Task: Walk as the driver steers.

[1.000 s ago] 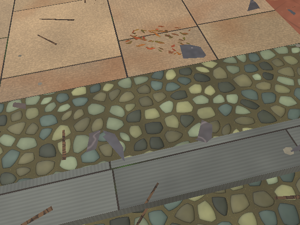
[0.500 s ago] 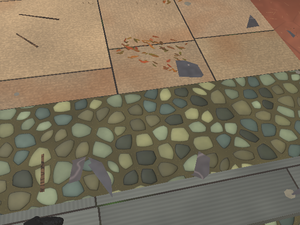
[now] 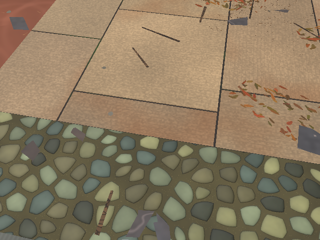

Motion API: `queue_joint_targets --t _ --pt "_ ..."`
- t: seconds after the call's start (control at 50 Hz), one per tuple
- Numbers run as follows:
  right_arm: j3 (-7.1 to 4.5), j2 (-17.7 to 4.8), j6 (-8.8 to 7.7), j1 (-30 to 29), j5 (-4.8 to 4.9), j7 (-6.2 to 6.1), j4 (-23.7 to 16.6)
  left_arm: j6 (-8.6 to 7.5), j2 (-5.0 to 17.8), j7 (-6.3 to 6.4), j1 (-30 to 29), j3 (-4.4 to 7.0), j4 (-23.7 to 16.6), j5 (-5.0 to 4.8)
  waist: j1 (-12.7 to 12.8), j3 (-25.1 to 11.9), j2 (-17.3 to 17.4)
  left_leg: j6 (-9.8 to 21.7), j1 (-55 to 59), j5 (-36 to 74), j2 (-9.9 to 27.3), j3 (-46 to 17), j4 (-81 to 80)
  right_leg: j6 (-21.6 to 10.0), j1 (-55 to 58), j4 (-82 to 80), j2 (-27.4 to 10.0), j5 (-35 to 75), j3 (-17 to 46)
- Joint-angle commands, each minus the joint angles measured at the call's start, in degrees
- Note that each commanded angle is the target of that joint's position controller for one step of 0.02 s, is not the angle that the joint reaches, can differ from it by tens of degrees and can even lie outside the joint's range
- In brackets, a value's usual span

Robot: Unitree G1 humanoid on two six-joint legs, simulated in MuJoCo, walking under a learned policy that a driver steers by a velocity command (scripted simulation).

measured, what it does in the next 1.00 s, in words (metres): climbs, turning right: left foot 0.06 m higher, then right foot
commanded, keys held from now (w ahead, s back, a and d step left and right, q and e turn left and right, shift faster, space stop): w+q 0.06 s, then w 0.06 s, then w+e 0.88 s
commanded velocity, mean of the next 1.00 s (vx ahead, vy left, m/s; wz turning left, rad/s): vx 0.50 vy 0.00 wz -0.22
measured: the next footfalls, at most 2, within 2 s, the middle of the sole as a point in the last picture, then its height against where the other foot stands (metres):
left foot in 0.16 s outside the picture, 0.06 m higher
right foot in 0.74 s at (197, 211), level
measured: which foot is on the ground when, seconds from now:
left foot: up 0.00-0.14, down 0.16-0.76, up 0.78-1.00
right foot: down 0.00-0.18, up 0.20-0.72, down 0.74-1.00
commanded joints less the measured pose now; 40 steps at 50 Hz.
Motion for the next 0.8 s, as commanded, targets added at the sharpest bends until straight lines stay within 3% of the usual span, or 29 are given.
queue_joint_targets --t 0.02,0.04,0.06,0.08,0.12,0.14,0.16,0.18,0.2,0.22,0.24,0.26,0.28,0.32,0.34,0.42,0.5,0.6,0.64,0.68,0.72,0.74,0.76,0.78,0.8 --pt "1.3 -0.3 -1.25 -8.5 -0.32 1.59 -8.7 -0.22 8.8 1.03 -5.1 1.31 -4.6 -0.47 -0.9 3.6 -4.6 0.5 3.0 4.1 2.3 3.9 -17.7 -8.4 -7.0 -10.6 -13.5 15.8 3.8" --pt "1.63 0.5 -1.51 -12.4 -0.17 2.17 -9.9 -0.09 10.1 1.28 -2.2 1.61 -3.4 -0.86 1.2 3.5 -4.6 1.3 6.3 4.5 1.6 6.4 -24.0 -8.8 -5.7 -12.8 -14.7 17.9 3.9" --pt "1.77 1.5 -1.72 -12.8 -0.24 2.59 -10.0 -0.02 11.9 1.16 -1.0 1.91 -2.4 -1.12 1.4 2.7 -5.9 2.8 8.3 1.8 0.3 9.1 -25.2 -9.3 -2.0 -13.0 -17.1 26.7 3.8" --pt "1.61 1.3 -1.84 -10.3 -0.08 2.85 -9.5 0.2 13.0 0.97 -1.6 2.01 -2.0 -1.15 -0.5 1.1 -7.2 4.9 11.8 0.3 -0.9 10.3 -26.7 -8.9 0.7 -9.8 -17.7 42.6 1.9" --pt "0.08 -1.8 -1.85 -5.1 0.02 3.0 -8.1 0.98 13.8 0.75 -0.6 2.05 -1.1 -1.62 -3.8 -4.6 -10.0 8.8 19.6 -2.8 -6.3 13.2 -31.9 -7.6 7.9 0.9 -17.9 75.6 -0.2" --pt "-1.26 -3.8 -2.01 2.2 0.42 2.93 -6.6 1.14 14.0 0.39 -0.5 1.83 -0.5 -1.9 -8.5 -8.9 -10.6 11.2 30.1 0.8 -8.8 12.4 -39.3 -7.0 8.1 9.0 -17.9 81.2 0.0" --pt "-3.18 -7.3 -2.0 11.3 1.0 2.56 -4.3 0.57 13.6 0.17 -1.2 1.47 -0.5 -2.34 -13.7 -12.8 -10.1 12.9 46.1 9.1 -9.2 8.8 -49.4 -5.5 1.8 19.2 -15.9 74.1 -0.3" --pt "-5.31 -15.7 -2.0 16.2 -0.29 1.71 -2.5 -0.79 6.5 -0.49 2.2 -0.58 -3.9 -0.64 -11.1 -19.6 6.2 20.3 69.2 6.6 7.2 -21.1 -53.3 -1.3 -23.1 44.9 -7.4 28.8 0.3" --pt "-4.75 -14.2 -2.2 18.5 -1.27 0.91 -2.4 -2.83 8.1 -2.05 2.9 -0.44 -1.4 -0.53 -11.6 -32.0 8.5 25.7 71.3 3.1 18.3 -48.0 -65.6 -1.3 -28.2 60.5 0.6 -7.4 13.6" --pt "-2.91 -10.5 -3.35 13.6 -2.64 1.35 -2.2 -3.36 11.4 -2.87 -3.5 1.68 -2.9 -3.68 -10.9 -22.0 2.1 23.1 62.7 1.3 18.5 -40.8 -66.9 -1.1 -34.2 67.7 -0.1 -6.3 19.7" --pt "-2.29 -8.3 -4.04 12.0 -2.07 1.64 -0.7 -3.23 8.8 -2.85 -8.2 0.99 -5.5 -4.61 -9.4 -11.5 1.0 20.5 54.0 0.9 17.0 -29.9 -67.6 -1.6 -37.9 68.2 -2.5 -5.7 16.2" --pt "-1.85 -6.0 -4.48 8.9 -1.61 1.88 1.0 -2.82 6.4 -2.38 -9.3 0.4 -5.8 -3.61 -6.7 -5.9 -0.2 18.4 47.4 3.9 14.7 -22.1 -68.9 -1.4 -38.3 67.2 -5.2 -1.2 14.4" --pt "-1.52 -4.3 -5.29 6.7 -1.47 2.15 1.5 -2.3 6.7 -1.9 -8.1 1.0 -6.2 -3.39 -4.5 -2.3 1.3 16.6 44.2 8.9 10.8 -15.2 -70.3 -1.2 -36.2 62.8 -6.3 1.5 15.4" --pt "-1.39 -0.8 -6.65 6.9 -1.92 2.05 3.0 -1.03 5.0 -1.78 -6.8 0.94 -5.3 -3.67 -3.2 -1.2 0.9 14.0 43.9 17.4 7.5 -6.7 -72.1 -1.1 -31.9 57.8 -5.9 3.7 16.9" --pt "-1.78 -1.9 -7.14 6.8 -1.77 1.64 3.6 -0.15 4.9 -1.68 -5.8 1.02 -5.3 -3.4 -2.0 -2.2 1.8 14.7 46.5 18.7 7.7 -4.6 -73.8 -0.3 -32.5 53.8 -5.9 3.9 16.1" --pt "-2.68 -3.4 -7.45 8.6 -2.16 0.34 5.3 1.34 3.9 -2.21 -9.5 1.23 -5.7 -2.88 -3.0 -0.7 1.0 13.8 49.8 25.4 7.8 2.8 -76.4 1.1 -37.4 46.5 -5.8 8.6 14.8" --pt "-3.37 -5.8 -6.85 8.5 -1.99 -0.54 6.6 1.11 2.6 -3.09 -17.0 0.5 -8.5 -2.53 -5.3 1.7 1.3 13.3 50.7 20.3 8.4 7.6 -79.3 2.1 -38.7 31.9 -6.6 16.7 12.3" --pt "-4.31 -8.3 -5.78 11.5 -1.05 -0.75 9.8 0.36 2.0 -4.53 -25.1 -0.23 -12.2 -2.44 -8.5 4.6 0.3 12.8 58.1 25.0 11.0 12.0 -78.3 -0.2 -40.1 20.2 -6.0 17.5 7.3" --pt "-4.49 -8.9 -5.02 11.8 -0.59 -0.74 10.7 0.24 2.5 -5.23 -26.4 -0.08 -13.4 -2.43 -8.1 4.5 1.0 12.1 61.0 33.1 11.3 13.8 -75.4 -1.7 -38.4 17.2 -4.5 15.0 4.8" --pt "-4.92 -10.9 -4.29 10.7 -0.28 -1.13 10.8 0.43 4.2 -5.53 -24.2 0.85 -13.9 -2.43 -5.6 1.2 3.7 11.0 63.0 53.0 11.5 15.2 -68.9 -4.1 -32.3 16.9 -1.1 10.4 1.8" --pt "-5.36 -12.8 -3.38 8.8 0.16 -1.6 10.3 0.93 8.0 -5.25 -14.3 2.96 -12.2 -2.71 0.5 -4.8 5.4 9.5 62.0 64.8 10.7 15.9 -55.1 -7.1 -19.8 16.1 2.9 7.1 0.2" --pt "-5.19 -12.6 -3.41 7.7 0.73 -1.73 9.9 1.31 11.0 -4.38 -5.4 4.79 -10.1 -2.66 5.7 -9.0 3.8 7.6 54.9 59.6 8.6 16.9 -43.0 -9.5 -5.3 11.7 4.2 11.1 1.9" --pt "-3.77 -8.3 -4.09 9.0 -1.04 -1.72 8.8 2.14 15.2 -3.08 0.6 5.97 -8.8 -2.44 6.2 -13.1 -5.4 5.3 38.3 23.9 4.8 15.6 -25.0 -12.6 11.6 12.2 -5.0 12.3 16.6" --pt "-1.83 -2.8 -5.72 12.4 -1.55 -1.26 5.5 1.22 18.7 -3.06 -2.9 6.15 -10.8 -2.28 -0.2 -19.7 -16.4 1.8 16.5 -16.7 -8.5 6.6 -4.6 -25.1 25.5 3.4 -18.8 1.0 52.1" --pt "-2.57 -7.7 -7.79 6.8 0.17 -0.31 4.6 0.39 13.5 -3.41 -2.2 4.78 -11.3 -2.16 3.9 -21.9 -8.7 3.0 11.1 -14.4 -5.7 -4.5 -1.8 -23.7 25.0 -2.7 -19.4 -3.6 54.5"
